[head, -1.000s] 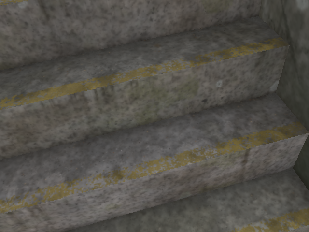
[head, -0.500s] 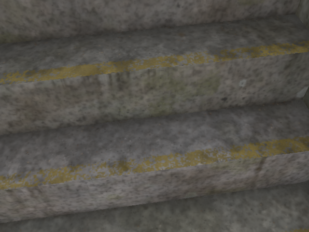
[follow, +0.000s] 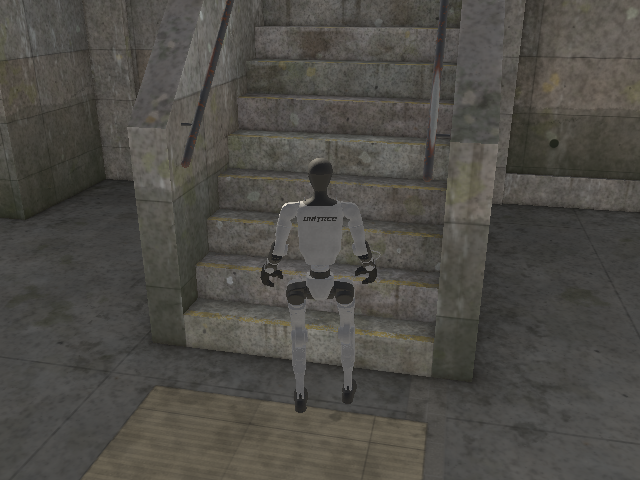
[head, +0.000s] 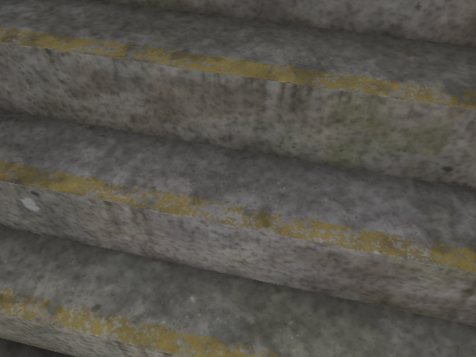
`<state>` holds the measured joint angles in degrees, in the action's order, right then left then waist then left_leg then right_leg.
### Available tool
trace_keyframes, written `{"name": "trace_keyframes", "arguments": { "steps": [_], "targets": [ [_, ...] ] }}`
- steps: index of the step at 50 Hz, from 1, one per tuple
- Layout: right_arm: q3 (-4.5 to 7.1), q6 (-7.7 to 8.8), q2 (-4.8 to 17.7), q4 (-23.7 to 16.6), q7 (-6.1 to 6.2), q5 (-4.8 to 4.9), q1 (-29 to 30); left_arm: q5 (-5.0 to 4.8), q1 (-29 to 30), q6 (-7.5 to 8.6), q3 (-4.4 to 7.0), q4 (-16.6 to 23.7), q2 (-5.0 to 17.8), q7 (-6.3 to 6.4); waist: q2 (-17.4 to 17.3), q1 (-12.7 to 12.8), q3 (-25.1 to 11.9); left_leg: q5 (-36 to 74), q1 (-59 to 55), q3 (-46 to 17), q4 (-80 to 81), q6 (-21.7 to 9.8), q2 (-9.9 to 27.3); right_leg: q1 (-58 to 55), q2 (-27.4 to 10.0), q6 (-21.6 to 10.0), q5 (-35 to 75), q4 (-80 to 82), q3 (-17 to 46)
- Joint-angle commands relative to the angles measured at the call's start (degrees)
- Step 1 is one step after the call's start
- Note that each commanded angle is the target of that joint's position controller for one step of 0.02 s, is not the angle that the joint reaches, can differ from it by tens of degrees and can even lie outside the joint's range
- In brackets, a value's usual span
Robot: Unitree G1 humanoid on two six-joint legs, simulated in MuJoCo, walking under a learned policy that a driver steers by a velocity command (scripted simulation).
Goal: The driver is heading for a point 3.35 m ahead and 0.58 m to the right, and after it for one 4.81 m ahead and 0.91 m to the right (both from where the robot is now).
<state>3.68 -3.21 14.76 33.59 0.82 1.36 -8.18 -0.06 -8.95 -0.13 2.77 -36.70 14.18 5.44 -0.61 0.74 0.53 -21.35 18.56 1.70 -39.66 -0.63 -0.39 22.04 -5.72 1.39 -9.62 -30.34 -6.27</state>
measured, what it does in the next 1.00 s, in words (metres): walks ahead: left foot, then right foot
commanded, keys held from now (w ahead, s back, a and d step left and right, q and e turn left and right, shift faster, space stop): q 0.04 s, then w+q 0.04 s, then w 0.72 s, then w+e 0.20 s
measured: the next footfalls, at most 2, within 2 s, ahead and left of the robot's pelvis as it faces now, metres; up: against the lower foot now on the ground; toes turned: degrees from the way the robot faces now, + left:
left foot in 0.02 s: +0.01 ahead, +0.10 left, +0.00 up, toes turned +2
right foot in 0.38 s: +0.06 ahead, -0.07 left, +0.00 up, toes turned +7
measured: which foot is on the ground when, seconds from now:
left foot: up 0.00-0.00, down 0.02-0.40, up 0.42-0.70, down 0.72-1.00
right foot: down 0.00-0.02, up 0.04-0.36, down 0.38-0.74, up 0.76-1.00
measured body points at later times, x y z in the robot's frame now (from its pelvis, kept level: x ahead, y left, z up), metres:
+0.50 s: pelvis +0.02 +0.02 +0.01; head +0.03 +0.01 +0.46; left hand +0.07 +0.28 -0.10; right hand +0.18 -0.19 -0.10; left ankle -0.01 +0.11 -0.70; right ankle +0.02 -0.07 -0.73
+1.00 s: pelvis +0.11 +0.09 +0.01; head +0.12 +0.11 +0.46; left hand +0.22 +0.34 -0.11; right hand +0.25 -0.13 -0.09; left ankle +0.11 +0.15 -0.73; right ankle +0.12 -0.02 -0.68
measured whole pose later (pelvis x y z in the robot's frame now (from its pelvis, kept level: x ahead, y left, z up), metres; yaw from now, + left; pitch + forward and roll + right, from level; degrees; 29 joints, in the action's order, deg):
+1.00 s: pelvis +0.11 +0.09 +0.01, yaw +5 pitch +2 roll +0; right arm 0.9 4.6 9.4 41.9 1.0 -2.1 -15.5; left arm 1.4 -12.1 1.5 1.5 -44.1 11.2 0.7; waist 2.0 -0.6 -1.7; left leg -10.8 11.2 5.7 -20.1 -5.4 -3.6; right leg 25.1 -0.4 -1.2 -16.5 -49.1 -0.5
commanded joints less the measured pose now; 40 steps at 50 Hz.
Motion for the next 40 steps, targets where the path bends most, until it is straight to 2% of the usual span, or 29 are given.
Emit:
{"name": "trace_keyframes", "arguments": {
  "steps": [1,2,3,4,5,6,7,8,11,13,15,16,18,19,20,21,22,24,27,29,30,32,34,35,36,37,38,39,40],
  "targets": [
    [1.77,0.32,5.2,-1.0,-0.15,0.17,-8.6,-0.20,-4.8,-0.05,2.27,0.8,6.6,-0.07,2.4,-1.4,-4.0,7.7,-11.0,-1.4,15.9,-5.4,-1.2,3.2,-6.7,-3.4,-8.1,-2.6,4.7],
    [3.52,-0.11,13.1,-1.6,1.17,-0.37,-9.6,2.46,-3.7,0.22,0.84,4.2,2.3,-0.67,-18.6,-1.0,-4.2,24.4,-16.5,-26.6,17.7,-13.9,16.5,20.7,2.7,4.4,-23.7,-22.9,-4.0],
    [3.24,1.00,13.3,-3.5,0.93,-4.72,-15.2,4.91,-0.8,-0.92,0.90,5.1,4.5,-1.50,-13.2,-6.7,-6.2,31.1,-12.7,-34.3,22.8,-18.2,23.9,22.2,5.1,2.8,-28.1,-31.1,4.8],
    [2.85,1.31,11.5,-2.8,1.01,-5.41,-11.7,4.16,2.2,-1.24,0.96,5.4,4.0,-2.60,-6.6,-4.2,-2.7,17.8,-8.6,-29.1,24.0,-16.5,18.9,21.0,3.4,1.8,-20.0,-33.8,8.9],
    [2.18,1.32,9.9,-3.3,0.76,-4.83,-5.3,3.21,1.4,-1.06,1.03,4.6,4.4,-3.71,-5.5,-0.6,-1.0,6.6,-5.0,-23.9,24.8,-12.9,14.3,19.3,2.7,0.9,-12.1,-31.6,9.1],
    [1.81,1.59,8.7,-4.1,0.40,-4.25,-1.7,3.16,0.4,-0.80,1.39,3.6,5.2,-4.41,-6.9,0.7,-1.0,2.4,-4.0,-20.6,25.5,-10.5,10.7,17.2,3.3,0.7,-7.3,-31.6,7.4],
    [1.42,2.08,7.4,-4.6,0.26,-3.56,-0.1,3.49,-1.3,-0.72,1.63,2.1,5.5,-4.89,-8.4,0.9,-2.1,2.4,-3.8,-18.0,25.8,-9.8,8.5,15.0,3.8,0.7,-4.5,-32.4,6.0],
    [1.10,2.40,6.5,-4.3,0.07,-3.16,-1.1,3.46,-2.5,-0.65,1.82,0.9,6.1,-5.34,-8.5,0.4,-3.2,0.0,-4.4,-17.7,26.5,-9.8,8.1,13.3,4.1,0.7,-4.3,-32.2,5.4],
    [1.17,3.55,6.1,-2.6,-0.03,-3.17,-5.5,2.56,-0.2,0.17,0.80,1.0,3.3,-6.16,-7.3,-1.4,-1.4,-1.4,-7.1,-18.4,27.8,-10.1,8.8,11.4,4.5,-0.1,-5.0,-22.0,5.3],
    [1.29,4.30,6.1,-1.4,-0.01,-3.16,-7.5,2.58,0.5,0.80,0.36,0.7,2.3,-6.29,-8.6,-2.5,-0.9,-1.5,-7.7,-18.8,27.7,-10.5,9.4,7.2,5.4,-1.1,-6.9,-13.8,4.7],
    [1.12,4.72,5.9,-0.5,-0.11,-3.18,-8.6,2.37,-0.6,1.46,0.30,0.0,2.4,-6.04,-8.1,-3.0,-0.2,-2.6,-6.2,-19.7,26.8,-11.6,9.6,1.0,6.7,-2.4,-11.6,-6.7,3.9],
    [1.09,4.86,6.1,0.0,-0.19,-2.99,-9.1,2.20,-1.4,1.81,0.34,-0.3,2.5,-5.85,-7.5,-2.9,0.3,-4.1,-5.1,-20.8,26.4,-12.2,10.0,-1.9,7.1,-3.1,-13.2,-3.3,3.6],
    [0.65,4.93,5.4,0.1,-0.36,-2.05,-7.4,2.09,-5.4,3.01,-0.16,-1.3,0.7,-5.29,-4.0,0.2,1.2,-5.8,0.1,-20.8,23.4,-11.5,8.5,-12.6,7.4,-5.1,-7.7,9.1,2.9],
    [0.03,5.42,3.5,-0.1,-0.36,-1.83,-6.4,2.53,-7.5,3.86,-0.18,-1.9,1.0,-4.72,-2.0,1.2,0.2,-4.8,4.5,-20.2,20.5,-9.9,6.3,-20.0,5.0,-5.6,-6.5,10.7,6.4],
    [-1.12,6.18,0.0,-1.7,-0.54,-1.88,-3.7,3.12,-11.5,4.64,0.06,-2.2,3.5,-4.04,3.9,3.2,-0.8,-4.0,9.6,-16.3,11.8,-7.7,2.8,-25.4,-4.3,-7.2,-12.6,16.0,16.9],
    [-1.52,6.83,-0.8,-3.5,-0.97,-1.90,-2.3,2.64,-13.3,4.71,1.91,-2.8,10.6,-4.20,14.9,3.1,1.7,-2.9,18.6,-5.8,2.9,-5.3,-5.5,-24.5,-12.8,-12.5,-22.9,23.0,33.7],
    [-0.30,6.88,4.0,-3.3,-1.15,-3.56,-0.8,2.52,-14.1,4.43,2.44,-4.1,9.3,-4.52,11.7,3.4,4.7,-4.7,19.4,-4.7,-3.3,-4.6,-2.0,-20.9,-16.3,-15.5,-20.1,23.8,35.3],
    [-0.14,6.79,3.8,-1.1,-1.93,-3.68,-2.2,2.38,-12.8,4.55,1.51,-4.5,5.3,-5.15,5.4,1.5,3.2,-1.4,18.0,-5.3,-9.9,-3.6,-0.3,-19.9,-12.3,-15.0,-15.2,23.6,28.8],
    [-0.65,6.55,1.6,0.8,-2.77,-4.02,-3.5,2.17,-9.5,5.34,1.24,-5.0,4.2,-5.37,5.2,-0.5,0.6,5.1,14.0,-2.1,-10.3,-2.0,-0.1,-17.4,-5.9,-12.3,2.3,20.8,16.9],
    [-1.28,6.63,0.2,0.6,-2.75,-3.85,-1.5,1.70,-8.8,5.78,1.33,-5.4,4.1,-5.82,7.0,-0.3,-0.6,6.4,9.0,-0.2,-4.5,-1.4,-0.2,-14.5,-4.0,-11.5,9.7,19.2,12.5],
    [-1.47,6.65,-0.2,0.4,-2.47,-3.74,0.0,1.56,-8.3,5.84,1.32,-5.3,3.8,-5.87,7.6,0.2,-0.9,6.1,6.3,0.5,-0.9,-1.1,-0.5,-13.3,-3.6,-11.3,13.1,18.4,11.4],
    [-1.25,6.60,0.4,0.0,-1.59,-3.52,1.7,1.38,-9.9,5.68,1.94,-6.1,5.1,-5.58,9.2,1.2,-1.3,4.4,3.8,2.0,4.6,-1.4,-0.9,-13.6,-4.6,-11.1,13.0,16.4,12.0],
    [-1.26,7.07,-0.3,0.6,-1.21,-3.49,0.1,0.63,-9.5,5.21,2.03,-6.3,5.3,-5.28,8.0,-0.1,-1.8,8.4,-2.1,2.9,12.3,-2.2,-1.5,-11.8,-4.7,-10.5,11.3,13.5,12.2],
    [-0.92,7.56,0.0,1.6,-0.88,-3.93,-2.0,0.50,-9.4,5.09,1.75,-6.2,4.4,-5.14,6.0,-1.1,-3.2,9.2,-7.5,2.5,15.1,-2.7,-2.3,-9.9,-3.2,-9.6,12.6,9.8,11.6],
    [-0.40,8.16,0.9,2.7,-0.43,-4.56,-6.0,0.50,-8.4,5.15,1.13,-5.7,2.7,-4.98,3.4,-3.1,-5.9,9.6,-14.7,-0.5,16.2,-3.4,-0.1,-6.7,-1.1,-8.3,13.5,3.4,9.8],
    [0.45,8.69,5.0,2.5,0.31,-5.39,-9.8,-0.31,-4.4,5.32,-0.31,-2.4,-0.9,-5.07,-5.6,-6.3,-8.6,7.2,-21.8,-14.7,21.2,-5.6,10.6,2.6,3.8,-5.5,6.3,-9.3,6.1],
    [1.86,8.08,10.5,3.9,0.01,-5.20,-14.1,-0.04,-6.2,4.77,-0.55,-1.1,-0.8,-5.04,-17.1,-6.2,-8.7,13.6,-23.4,-29.1,27.3,-10.1,19.9,12.1,9.1,-3.9,-15.8,-19.7,2.7],
    [1.39,7.75,8.0,4.5,-0.34,-4.69,-14.5,1.38,-7.9,3.59,0.40,-2.7,2.2,-4.79,-10.4,-4.8,-7.0,14.6,-21.1,-28.9,26.6,-12.5,20.4,13.0,6.4,-4.2,-19.3,-28.3,6.5],
    [0.58,7.73,5.2,4.2,-0.80,-4.20,-11.7,2.03,-8.1,3.22,0.38,-3.6,2.0,-5.06,-5.5,-3.1,-4.9,14.6,-18.0,-24.7,26.0,-12.5,18.2,13.4,4.8,-4.2,-16.0,-31.9,7.6]
  ]
}}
